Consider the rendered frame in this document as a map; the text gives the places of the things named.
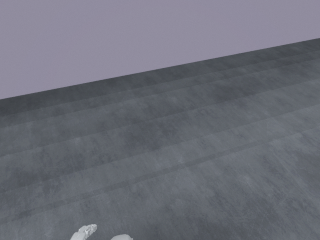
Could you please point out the left robot hand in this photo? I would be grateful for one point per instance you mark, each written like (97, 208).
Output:
(84, 232)

